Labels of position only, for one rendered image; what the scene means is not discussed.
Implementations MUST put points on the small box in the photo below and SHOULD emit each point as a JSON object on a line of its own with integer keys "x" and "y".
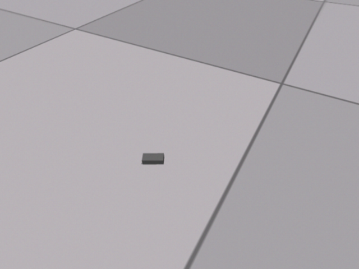
{"x": 153, "y": 158}

